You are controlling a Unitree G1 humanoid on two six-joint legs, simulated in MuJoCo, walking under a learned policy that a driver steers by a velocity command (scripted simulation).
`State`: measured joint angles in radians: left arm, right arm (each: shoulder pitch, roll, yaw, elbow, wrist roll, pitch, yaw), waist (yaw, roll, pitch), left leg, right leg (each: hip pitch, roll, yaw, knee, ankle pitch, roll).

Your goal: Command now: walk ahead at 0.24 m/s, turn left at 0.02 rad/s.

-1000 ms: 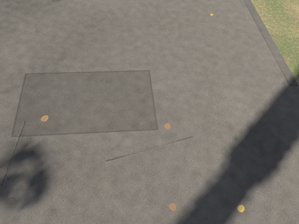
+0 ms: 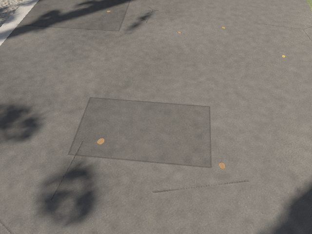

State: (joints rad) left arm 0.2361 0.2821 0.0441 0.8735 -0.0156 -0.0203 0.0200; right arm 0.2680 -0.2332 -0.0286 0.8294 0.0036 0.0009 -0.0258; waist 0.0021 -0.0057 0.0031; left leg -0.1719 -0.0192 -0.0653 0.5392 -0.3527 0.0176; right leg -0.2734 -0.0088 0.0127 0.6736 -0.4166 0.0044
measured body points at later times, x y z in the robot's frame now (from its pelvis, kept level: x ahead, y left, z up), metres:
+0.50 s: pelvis +0.18 -0.02 +0.00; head +0.22 -0.03 +0.45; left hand +0.11 +0.25 -0.13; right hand +0.43 -0.23 -0.08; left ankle +0.37 +0.11 -0.71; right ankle +0.02 -0.12 -0.73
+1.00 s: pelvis +0.34 -0.02 +0.01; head +0.33 -0.04 +0.45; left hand +0.43 +0.27 -0.10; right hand +0.44 -0.30 -0.13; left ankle +0.37 +0.10 -0.73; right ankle +0.34 -0.12 -0.74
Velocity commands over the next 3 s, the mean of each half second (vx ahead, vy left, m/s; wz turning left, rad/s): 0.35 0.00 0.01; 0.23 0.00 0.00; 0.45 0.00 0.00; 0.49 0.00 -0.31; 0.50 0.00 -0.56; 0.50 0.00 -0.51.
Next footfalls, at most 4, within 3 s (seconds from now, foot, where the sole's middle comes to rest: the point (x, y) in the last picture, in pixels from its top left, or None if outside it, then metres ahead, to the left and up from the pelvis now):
0.54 left None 0.41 0.10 -0.77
0.98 right None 0.38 -0.13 -0.77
1.46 left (134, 200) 0.70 0.13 -0.77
1.98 right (184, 148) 1.00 -0.12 -0.77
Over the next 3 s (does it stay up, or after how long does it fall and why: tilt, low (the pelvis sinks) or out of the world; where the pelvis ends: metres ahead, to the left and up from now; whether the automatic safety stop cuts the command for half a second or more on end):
stays up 1.35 -0.22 -0.01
